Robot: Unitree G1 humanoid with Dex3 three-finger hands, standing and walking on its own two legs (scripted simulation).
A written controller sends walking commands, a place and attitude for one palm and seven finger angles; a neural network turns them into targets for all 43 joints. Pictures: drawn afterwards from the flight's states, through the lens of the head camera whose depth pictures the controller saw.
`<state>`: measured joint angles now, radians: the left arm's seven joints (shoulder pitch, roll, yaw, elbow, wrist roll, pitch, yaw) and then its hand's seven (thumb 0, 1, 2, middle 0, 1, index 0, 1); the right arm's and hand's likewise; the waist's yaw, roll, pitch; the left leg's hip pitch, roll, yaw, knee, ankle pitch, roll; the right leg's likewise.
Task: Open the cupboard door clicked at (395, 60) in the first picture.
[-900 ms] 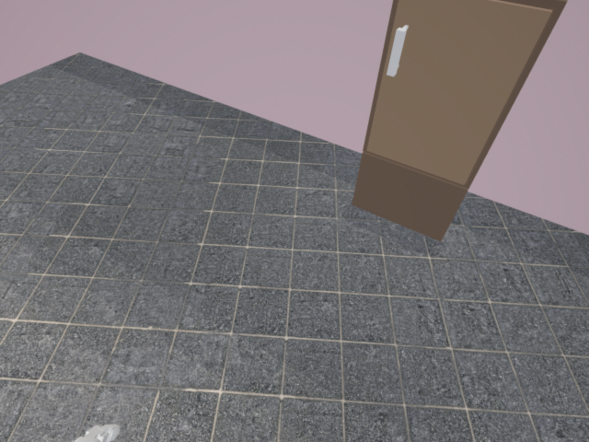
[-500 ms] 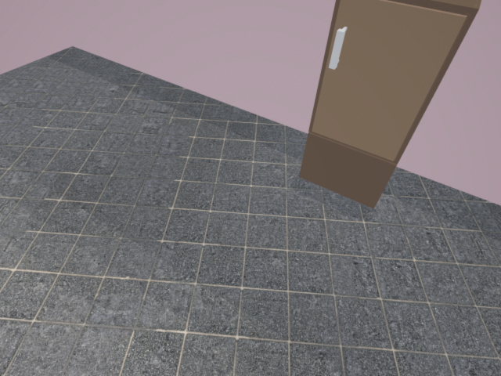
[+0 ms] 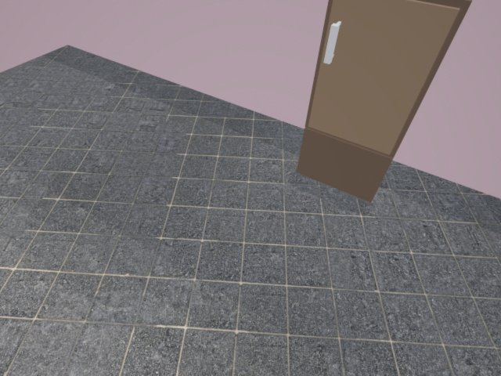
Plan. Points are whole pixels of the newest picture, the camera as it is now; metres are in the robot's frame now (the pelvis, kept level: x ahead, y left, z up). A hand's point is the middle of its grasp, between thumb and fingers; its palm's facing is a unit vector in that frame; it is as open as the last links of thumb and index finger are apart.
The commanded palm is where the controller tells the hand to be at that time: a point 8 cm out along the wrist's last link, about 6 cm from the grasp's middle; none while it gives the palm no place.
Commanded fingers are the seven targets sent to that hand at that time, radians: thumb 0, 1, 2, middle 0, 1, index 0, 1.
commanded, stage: look at it before walking up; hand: left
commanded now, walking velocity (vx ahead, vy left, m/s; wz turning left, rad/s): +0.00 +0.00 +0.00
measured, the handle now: (333, 42) +1.24 -0.25 +0.00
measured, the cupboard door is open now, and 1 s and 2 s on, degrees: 0 0 0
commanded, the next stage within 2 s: walk to a spot facing it in 0.64 s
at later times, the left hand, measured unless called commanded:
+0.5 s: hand out of the picture +0.09 +0.24 -0.16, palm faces -0.03 -0.94 -0.33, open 7.4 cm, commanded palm none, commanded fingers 0.00 0.90 0.90 -0.20 -0.30 -0.20 -0.30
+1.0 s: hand out of the picture +0.05 +0.21 -0.18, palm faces +0.00 -0.98 -0.22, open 7.4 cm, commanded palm none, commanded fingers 0.00 0.90 0.90 -0.20 -0.30 -0.20 -0.30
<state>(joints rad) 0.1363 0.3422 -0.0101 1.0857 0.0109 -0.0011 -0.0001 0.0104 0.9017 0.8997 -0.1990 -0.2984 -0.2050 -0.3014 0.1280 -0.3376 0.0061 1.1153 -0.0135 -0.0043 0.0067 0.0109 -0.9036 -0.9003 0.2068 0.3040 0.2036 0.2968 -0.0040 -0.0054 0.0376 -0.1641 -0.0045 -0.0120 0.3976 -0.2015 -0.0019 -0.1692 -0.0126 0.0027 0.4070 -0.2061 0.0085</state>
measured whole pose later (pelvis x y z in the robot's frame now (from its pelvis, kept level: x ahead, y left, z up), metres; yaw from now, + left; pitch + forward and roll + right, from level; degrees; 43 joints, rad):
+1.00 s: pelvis +0.05 +0.01 -0.01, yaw +0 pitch +0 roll -1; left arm 0.29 0.25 0.00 1.09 0.02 0.00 -0.01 0.01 0.90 0.90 -0.20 -0.30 -0.20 -0.30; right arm 0.25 -0.25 0.01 1.12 -0.03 0.01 0.01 0.01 -0.91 -0.90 0.20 0.30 0.20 0.30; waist 0.01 0.00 -0.02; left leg -0.21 0.03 0.01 0.57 -0.39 0.01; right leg -0.16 0.01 0.00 0.47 -0.31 0.00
